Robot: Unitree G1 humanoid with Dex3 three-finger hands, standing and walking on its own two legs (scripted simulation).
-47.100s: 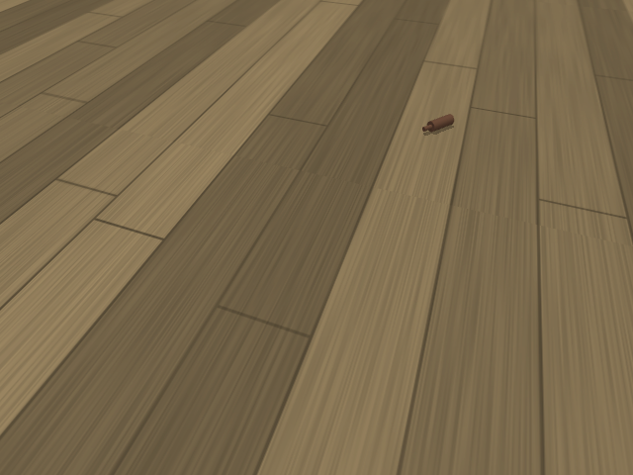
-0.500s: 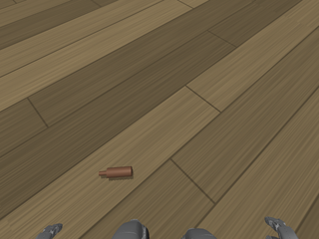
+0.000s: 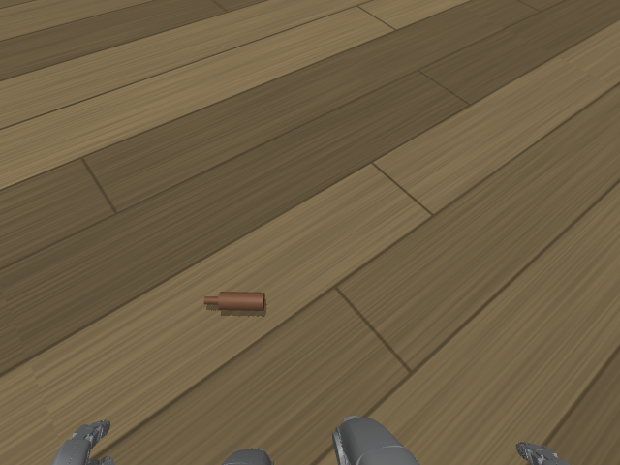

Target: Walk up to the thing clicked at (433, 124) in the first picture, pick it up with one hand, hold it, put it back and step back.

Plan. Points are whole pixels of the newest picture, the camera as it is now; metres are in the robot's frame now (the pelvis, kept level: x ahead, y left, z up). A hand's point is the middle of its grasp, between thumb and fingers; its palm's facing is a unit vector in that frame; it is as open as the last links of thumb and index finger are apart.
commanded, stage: step back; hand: left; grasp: from above
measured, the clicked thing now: (234, 301) +0.64 +0.23 -0.73
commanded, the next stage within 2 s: none
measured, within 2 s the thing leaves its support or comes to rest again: neither
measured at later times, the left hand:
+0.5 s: hand out of the picture -0.06 +0.23 -0.13, palm faces -0.05 -0.90 -0.44, open 7.4 cm
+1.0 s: hand out of the picture -0.26 +0.22 -0.16, palm faces -0.07 -0.91 -0.41, open 7.3 cm
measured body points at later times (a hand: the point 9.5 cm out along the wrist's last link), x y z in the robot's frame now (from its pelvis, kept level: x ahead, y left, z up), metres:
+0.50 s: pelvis -0.16 -0.04 +0.00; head -0.11 -0.06 +0.44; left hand -0.06 +0.28 -0.10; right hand -0.09 -0.36 -0.13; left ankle -0.17 +0.11 -0.67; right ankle -0.14 -0.15 -0.73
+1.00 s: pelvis -0.35 -0.05 -0.01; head -0.30 -0.06 +0.43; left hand -0.25 +0.26 -0.13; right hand -0.22 -0.37 -0.12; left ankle -0.23 +0.09 -0.73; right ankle -0.39 -0.16 -0.73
